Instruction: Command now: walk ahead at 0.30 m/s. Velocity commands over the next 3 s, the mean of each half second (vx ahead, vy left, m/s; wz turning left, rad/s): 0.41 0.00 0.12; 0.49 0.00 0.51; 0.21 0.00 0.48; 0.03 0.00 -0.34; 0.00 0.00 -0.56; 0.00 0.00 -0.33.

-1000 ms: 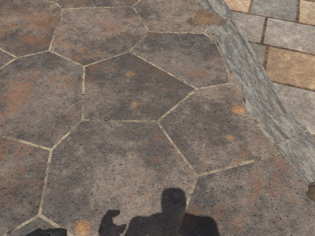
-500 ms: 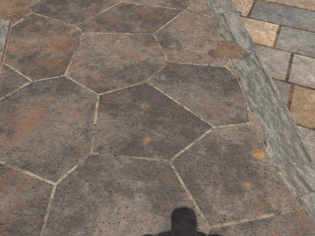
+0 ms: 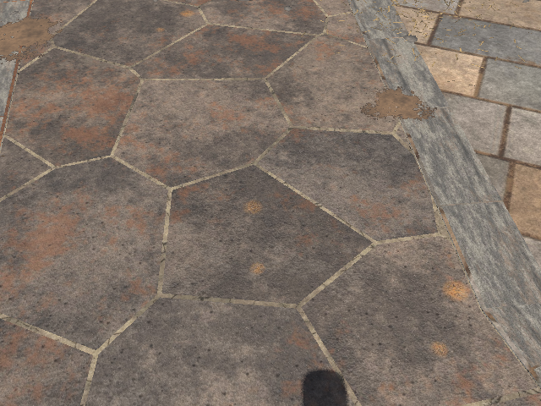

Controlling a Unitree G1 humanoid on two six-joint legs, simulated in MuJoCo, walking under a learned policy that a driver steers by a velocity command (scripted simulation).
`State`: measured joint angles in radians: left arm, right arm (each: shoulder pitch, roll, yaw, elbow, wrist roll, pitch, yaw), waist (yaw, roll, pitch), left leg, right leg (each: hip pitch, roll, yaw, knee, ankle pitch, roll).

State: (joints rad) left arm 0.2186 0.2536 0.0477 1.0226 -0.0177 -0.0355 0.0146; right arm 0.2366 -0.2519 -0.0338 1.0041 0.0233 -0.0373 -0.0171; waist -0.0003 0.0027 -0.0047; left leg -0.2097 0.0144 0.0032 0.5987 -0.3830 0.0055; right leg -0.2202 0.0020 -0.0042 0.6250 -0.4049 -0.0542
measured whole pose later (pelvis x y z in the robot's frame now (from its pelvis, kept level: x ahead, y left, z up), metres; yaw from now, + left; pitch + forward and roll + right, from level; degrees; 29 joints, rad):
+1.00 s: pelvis +0.50 +0.04 +0.00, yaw +22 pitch +3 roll -1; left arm -0.01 0.26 0.04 0.77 0.00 -0.14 0.00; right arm 0.39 -0.30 -0.07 0.87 0.02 -0.04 -0.02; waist -0.09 0.02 0.00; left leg -0.12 -0.10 -0.24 0.61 -0.45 0.06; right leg -0.43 0.03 0.05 0.45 -0.07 0.00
